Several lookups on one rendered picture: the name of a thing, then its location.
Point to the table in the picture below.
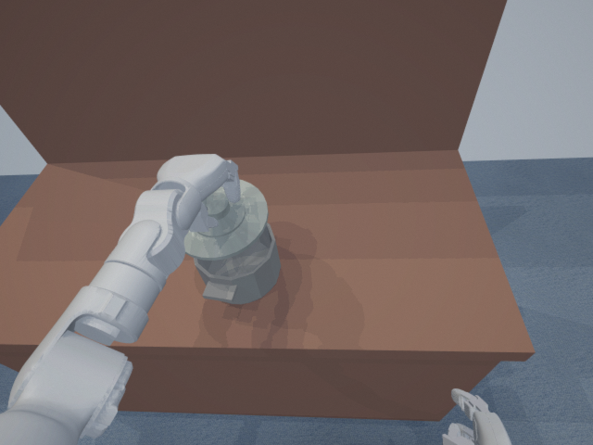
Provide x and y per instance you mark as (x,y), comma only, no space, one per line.
(347,115)

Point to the robot left hand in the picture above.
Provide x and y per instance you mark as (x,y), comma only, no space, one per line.
(206,173)

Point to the robot right hand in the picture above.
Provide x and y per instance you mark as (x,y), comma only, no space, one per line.
(487,427)

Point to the pot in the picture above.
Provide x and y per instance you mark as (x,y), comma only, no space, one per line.
(245,277)

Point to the left robot upper arm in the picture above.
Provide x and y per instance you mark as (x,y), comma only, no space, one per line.
(76,391)

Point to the lid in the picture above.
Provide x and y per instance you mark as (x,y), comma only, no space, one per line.
(237,231)

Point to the knob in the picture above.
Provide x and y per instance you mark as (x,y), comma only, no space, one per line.
(218,205)

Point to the robot left forearm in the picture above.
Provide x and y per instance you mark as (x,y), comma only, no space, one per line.
(115,305)

